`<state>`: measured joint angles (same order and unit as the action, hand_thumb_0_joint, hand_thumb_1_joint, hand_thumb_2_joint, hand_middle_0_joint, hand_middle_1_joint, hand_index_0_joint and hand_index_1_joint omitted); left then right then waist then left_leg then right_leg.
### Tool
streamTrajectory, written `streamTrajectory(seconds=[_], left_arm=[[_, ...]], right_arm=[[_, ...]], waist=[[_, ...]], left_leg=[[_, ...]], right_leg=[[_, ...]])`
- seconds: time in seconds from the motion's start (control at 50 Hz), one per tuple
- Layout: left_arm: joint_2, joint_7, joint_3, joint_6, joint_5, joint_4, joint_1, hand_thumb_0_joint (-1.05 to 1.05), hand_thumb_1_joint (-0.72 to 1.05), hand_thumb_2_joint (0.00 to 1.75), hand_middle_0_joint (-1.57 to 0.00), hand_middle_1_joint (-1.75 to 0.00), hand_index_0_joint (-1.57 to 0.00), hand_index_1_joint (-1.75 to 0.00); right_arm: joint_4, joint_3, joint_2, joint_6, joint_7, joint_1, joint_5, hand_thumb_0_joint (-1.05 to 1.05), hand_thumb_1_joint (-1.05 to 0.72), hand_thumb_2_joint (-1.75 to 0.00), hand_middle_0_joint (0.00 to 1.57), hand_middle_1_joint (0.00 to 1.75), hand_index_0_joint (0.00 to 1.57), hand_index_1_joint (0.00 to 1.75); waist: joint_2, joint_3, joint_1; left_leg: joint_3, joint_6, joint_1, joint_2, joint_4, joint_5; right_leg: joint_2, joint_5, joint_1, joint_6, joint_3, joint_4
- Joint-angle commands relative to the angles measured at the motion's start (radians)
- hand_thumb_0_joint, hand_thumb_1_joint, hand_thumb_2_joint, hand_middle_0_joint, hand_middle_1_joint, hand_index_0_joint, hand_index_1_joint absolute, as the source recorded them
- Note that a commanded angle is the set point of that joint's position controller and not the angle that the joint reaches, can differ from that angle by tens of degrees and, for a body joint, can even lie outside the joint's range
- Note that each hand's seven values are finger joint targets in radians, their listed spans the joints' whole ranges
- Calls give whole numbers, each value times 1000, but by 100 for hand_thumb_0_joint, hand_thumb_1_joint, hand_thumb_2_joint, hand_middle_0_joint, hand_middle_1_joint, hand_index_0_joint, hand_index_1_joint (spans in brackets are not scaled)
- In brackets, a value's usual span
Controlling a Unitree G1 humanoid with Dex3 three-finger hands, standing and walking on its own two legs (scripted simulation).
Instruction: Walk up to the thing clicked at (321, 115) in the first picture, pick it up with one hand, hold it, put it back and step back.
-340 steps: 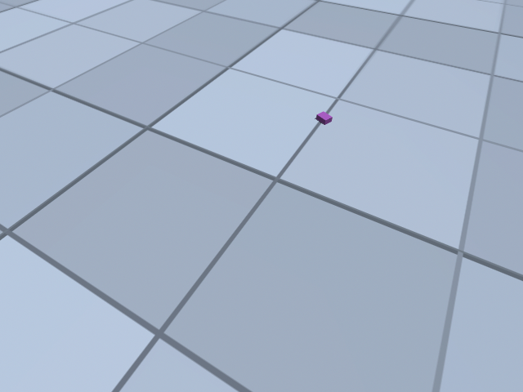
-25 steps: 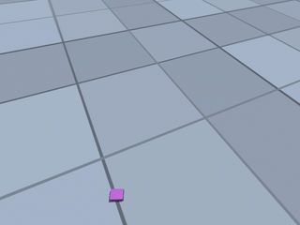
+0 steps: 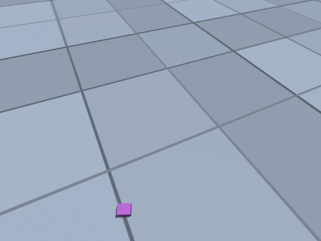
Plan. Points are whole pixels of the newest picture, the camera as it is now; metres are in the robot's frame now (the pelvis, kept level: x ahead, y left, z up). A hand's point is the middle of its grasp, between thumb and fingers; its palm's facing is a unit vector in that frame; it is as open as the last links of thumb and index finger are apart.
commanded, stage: walk up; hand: left
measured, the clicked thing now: (124, 209) +0.45 +0.20 -0.76
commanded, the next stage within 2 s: stand in 0.08 s
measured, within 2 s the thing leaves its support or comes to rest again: neither
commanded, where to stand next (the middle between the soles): +0.05 -0.03 m, yaw +2 degrees
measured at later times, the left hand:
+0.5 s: hand out of the picture +0.09 +0.26 -0.15, palm faces -0.01 -0.94 -0.35, open 7.4 cm
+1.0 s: hand out of the picture +0.07 +0.26 -0.15, palm faces -0.01 -0.94 -0.34, open 7.4 cm
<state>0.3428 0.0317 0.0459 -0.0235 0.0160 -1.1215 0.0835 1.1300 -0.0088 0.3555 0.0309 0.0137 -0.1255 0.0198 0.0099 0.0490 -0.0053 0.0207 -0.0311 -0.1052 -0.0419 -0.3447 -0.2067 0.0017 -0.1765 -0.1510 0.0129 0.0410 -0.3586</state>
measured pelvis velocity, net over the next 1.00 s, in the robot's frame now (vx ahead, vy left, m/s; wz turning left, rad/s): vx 0.00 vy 0.00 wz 0.02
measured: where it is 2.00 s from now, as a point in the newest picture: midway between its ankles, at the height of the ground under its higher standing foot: outside the picture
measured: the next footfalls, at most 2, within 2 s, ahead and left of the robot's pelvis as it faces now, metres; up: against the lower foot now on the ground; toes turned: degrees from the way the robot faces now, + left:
none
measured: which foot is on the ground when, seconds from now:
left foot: down 0.00-1.00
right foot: down 0.00-1.00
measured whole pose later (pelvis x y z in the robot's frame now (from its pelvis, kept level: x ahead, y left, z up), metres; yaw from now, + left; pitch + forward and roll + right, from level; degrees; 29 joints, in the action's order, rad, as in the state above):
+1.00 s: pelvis +0.00 +0.00 +0.00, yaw +1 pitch -2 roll +0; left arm 0.35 0.01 0.00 0.01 0.01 -1.16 0.10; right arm 1.15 0.00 0.35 0.01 -0.01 -0.10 0.01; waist 0.00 0.04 0.00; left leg 0.01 -0.03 -0.08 -0.03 -0.29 -0.18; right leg 0.01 -0.16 -0.12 0.00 0.05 -0.31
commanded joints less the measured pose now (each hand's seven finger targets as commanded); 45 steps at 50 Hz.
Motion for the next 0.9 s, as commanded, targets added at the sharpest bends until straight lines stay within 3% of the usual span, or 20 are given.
streamTrajectory(seconds=[0.0, 0.04, 0.06, 0.18, 0.24, 0.36, 0.42, 0.58, 0.88], left_arm=[[206, -15, 41, 23, -2, 74, -51, 0, 90, 90, -20, -30, -20, -30], [207, -15, 42, 24, -2, 73, -44, 0, 90, 90, -20, -30, -20, -30], [199, -23, 21, 39, -11, 64, -63, 0, 90, 90, -20, -30, -20, -30], [212, -34, 12, 55, -11, 47, -52, 0, 90, 90, -20, -30, -20, -30], [215, -38, 7, 55, -11, 39, -61, 0, 90, 90, -20, -30, -20, -30], [212, -41, -1, 60, -10, 31, -47, 0, 90, 90, -20, -30, -20, -30], [214, -41, -1, 58, -10, 30, -57, 0, 90, 90, -20, -30, -20, -30], [214, -40, -4, 61, -10, 27, -47, 0, 90, 90, -20, -30, -20, -30], [227, -42, -4, 58, -8, 27, -35, 0, 90, 90, -20, -30, -20, -30]], right_arm=[[-69, -35, 218, 25, 16, 36, -4, 0, -90, -90, 20, 30, 20, 30], [-73, -36, 217, 24, 16, 36, -4, 0, -90, -90, 20, 30, 20, 30], [-66, -28, 203, 13, 8, 75, -3, 0, -90, -90, 20, 30, 20, 30], [-51, -25, 206, 1, -1, 63, -9, 0, -90, -90, 20, 30, 20, 30], [-47, -22, 200, -2, -4, 66, -9, 0, -90, -90, 20, 30, 20, 30], [-44, -24, 207, 0, -8, 74, -7, 0, -90, -90, 20, 30, 20, 30], [-45, -22, 200, -3, -8, 76, -7, 0, -90, -90, 20, 30, 20, 30], [-45, -24, 205, 3, -8, 75, -8, 0, -90, -90, 20, 30, 20, 30], [-44, -23, 202, -3, -7, 64, -6, 0, -90, -90, 20, 30, 20, 30]], waist=[[-5, -69, 8], [1, -69, 10], [-51, -75, 8], [-14, -98, 2], [5, -85, 1], [1, -92, 4], [9, -67, 3], [-26, -100, 6], [-25, -75, 6]], left_leg=[[-71, 53, -47, -90, 54, 112], [-68, 53, -38, -89, 46, 124], [-78, 41, -32, -98, 57, 143], [-81, 36, 10, -101, 64, 174], [-86, 36, 7, -103, 78, 145], [-87, 37, 33, -106, 83, 164], [-89, 38, 6, -102, 94, 110], [-92, 36, 19, -109, 92, 194], [-92, 37, -1, -103, 100, 143]], right_leg=[[116, 94, 60, 14, -123, 64], [117, 105, 55, 12, -124, 65], [140, 145, 66, 13, -129, 75], [140, 218, 81, 8, -120, 82], [138, 172, 74, 3, -116, 89], [138, 180, 66, -2, -109, 93], [136, 120, 54, -3, -107, 103], [143, 203, 91, 1, -104, 84], [142, 140, 75, 3, -101, 90]])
